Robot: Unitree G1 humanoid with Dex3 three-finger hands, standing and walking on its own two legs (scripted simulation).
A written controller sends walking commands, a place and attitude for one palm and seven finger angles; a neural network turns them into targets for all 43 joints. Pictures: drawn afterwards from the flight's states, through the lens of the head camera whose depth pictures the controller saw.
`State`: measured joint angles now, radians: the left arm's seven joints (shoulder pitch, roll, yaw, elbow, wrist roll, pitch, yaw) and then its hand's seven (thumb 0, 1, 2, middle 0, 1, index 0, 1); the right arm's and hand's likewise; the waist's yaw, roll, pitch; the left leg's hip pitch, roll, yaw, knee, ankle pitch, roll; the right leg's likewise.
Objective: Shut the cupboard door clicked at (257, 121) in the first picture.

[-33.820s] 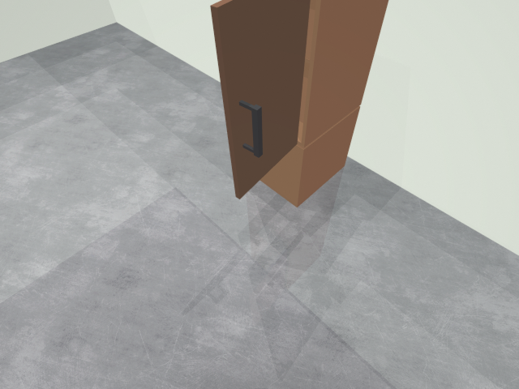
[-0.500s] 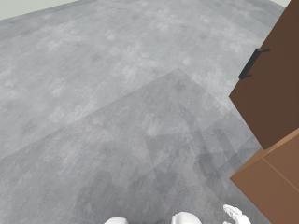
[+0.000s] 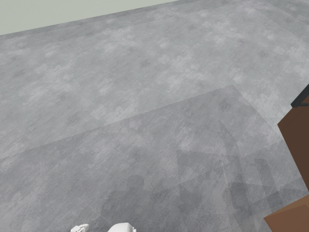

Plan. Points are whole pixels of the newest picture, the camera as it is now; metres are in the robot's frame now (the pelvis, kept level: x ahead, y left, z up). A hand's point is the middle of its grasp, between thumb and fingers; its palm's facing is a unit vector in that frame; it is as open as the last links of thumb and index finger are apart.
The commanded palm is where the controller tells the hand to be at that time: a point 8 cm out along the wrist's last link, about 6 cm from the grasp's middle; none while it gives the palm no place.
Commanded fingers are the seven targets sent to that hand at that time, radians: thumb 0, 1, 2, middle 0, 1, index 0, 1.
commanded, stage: walk to a spot facing it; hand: left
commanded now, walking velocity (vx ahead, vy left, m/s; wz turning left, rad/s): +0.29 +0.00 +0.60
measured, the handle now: out of the picture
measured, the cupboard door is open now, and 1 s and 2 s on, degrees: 69 69 69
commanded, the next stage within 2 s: turn to face it in 1.04 s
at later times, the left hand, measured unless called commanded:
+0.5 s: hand (79, 206) +0.21 +0.24 -0.15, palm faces +0.21 -0.95 -0.24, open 7.4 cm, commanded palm none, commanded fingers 0.00 0.90 0.90 -0.20 -0.30 -0.20 -0.30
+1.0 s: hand (97, 223) +0.17 +0.19 -0.19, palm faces +0.60 -0.78 -0.15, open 7.3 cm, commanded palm none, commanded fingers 0.00 0.90 0.90 -0.20 -0.30 -0.20 -0.30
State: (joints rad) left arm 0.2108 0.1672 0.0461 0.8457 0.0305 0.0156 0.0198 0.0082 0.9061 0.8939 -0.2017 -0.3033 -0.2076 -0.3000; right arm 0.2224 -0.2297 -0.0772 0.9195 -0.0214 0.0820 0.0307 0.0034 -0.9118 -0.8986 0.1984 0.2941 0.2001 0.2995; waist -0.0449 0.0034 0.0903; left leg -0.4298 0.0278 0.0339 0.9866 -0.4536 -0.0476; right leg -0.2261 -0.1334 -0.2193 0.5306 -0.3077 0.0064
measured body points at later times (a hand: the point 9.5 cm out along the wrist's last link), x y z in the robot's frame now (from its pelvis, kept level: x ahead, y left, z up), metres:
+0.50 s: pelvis +0.13 +0.01 -0.01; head +0.16 +0.01 +0.44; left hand +0.20 +0.29 -0.13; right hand +0.17 -0.23 -0.17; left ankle +0.00 +0.13 -0.74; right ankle +0.26 -0.08 -0.73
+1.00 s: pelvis +0.31 +0.08 -0.01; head +0.35 +0.14 +0.43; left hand +0.14 +0.23 -0.17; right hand +0.56 -0.04 -0.14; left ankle +0.35 +0.20 -0.72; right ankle +0.26 -0.08 -0.74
